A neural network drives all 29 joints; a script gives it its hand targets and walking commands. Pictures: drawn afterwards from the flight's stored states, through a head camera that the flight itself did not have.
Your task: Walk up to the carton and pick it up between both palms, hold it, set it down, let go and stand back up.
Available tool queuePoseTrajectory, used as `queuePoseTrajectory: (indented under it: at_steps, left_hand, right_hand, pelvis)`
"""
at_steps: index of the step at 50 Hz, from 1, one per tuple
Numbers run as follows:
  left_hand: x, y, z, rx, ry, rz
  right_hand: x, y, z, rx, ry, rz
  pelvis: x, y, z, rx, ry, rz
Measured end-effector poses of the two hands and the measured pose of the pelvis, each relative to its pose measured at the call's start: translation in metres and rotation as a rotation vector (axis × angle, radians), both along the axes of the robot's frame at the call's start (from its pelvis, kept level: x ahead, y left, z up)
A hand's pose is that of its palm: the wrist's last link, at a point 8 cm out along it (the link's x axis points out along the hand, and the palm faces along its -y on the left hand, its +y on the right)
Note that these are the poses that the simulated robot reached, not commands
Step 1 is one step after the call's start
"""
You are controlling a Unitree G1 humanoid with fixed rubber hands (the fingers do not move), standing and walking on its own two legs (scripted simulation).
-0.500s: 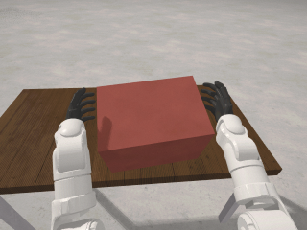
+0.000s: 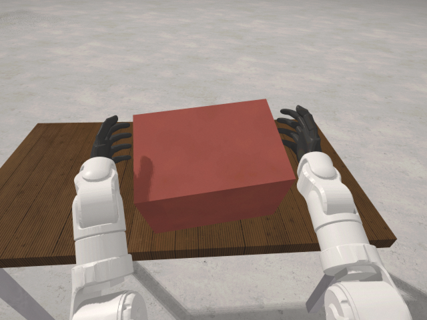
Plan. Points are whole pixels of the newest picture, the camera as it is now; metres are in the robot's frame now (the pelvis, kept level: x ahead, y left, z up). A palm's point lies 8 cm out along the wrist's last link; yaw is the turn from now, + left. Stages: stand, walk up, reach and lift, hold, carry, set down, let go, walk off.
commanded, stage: hold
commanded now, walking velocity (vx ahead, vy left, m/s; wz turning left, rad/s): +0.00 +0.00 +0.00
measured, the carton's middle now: (208, 168) +0.41 +0.00 +0.10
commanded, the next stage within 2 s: none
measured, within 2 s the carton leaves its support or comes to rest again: neither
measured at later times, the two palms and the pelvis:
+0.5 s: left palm (106, 160) +0.35 +0.18 +0.19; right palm (312, 151) +0.35 -0.18 +0.19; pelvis -0.01 -0.01 +0.00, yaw +0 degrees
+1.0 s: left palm (109, 166) +0.35 +0.18 +0.18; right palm (313, 157) +0.34 -0.18 +0.18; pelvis +0.00 +0.00 +0.00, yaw -1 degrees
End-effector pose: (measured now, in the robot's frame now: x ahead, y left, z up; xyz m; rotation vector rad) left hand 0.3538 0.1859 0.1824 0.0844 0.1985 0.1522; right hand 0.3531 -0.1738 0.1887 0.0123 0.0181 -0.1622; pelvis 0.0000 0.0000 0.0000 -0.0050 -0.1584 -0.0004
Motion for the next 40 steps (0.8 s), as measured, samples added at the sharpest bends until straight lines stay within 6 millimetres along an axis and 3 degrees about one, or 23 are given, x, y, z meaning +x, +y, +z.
queuePoseTrajectory:
  at_steps: [15,27,40]
  left_hand:
    - [-0.01,-0.011,-0.006,0.003,0.006,-0.012]
    - [-0.005,-0.005,0.004,-0.008,0.005,0.009]
    - [-0.002,-0.002,-0.003,0.001,0.004,-0.005]
  right_hand:
    - [-0.014,-0.011,-0.008,0.004,0.009,-0.012]
    - [-0.005,-0.004,0.004,0.0,0.003,-0.002]
    - [-0.003,-0.002,-0.002,0.001,-0.001,-0.004]
  pelvis:
    - [-0.004,-0.001,-0.001,-0.001,-0.006,-0.012]
    - [-0.009,-0.006,0.0,0.002,0.0,-0.003]
    - [0.0,0.002,0.0,-0.001,-0.002,-0.002]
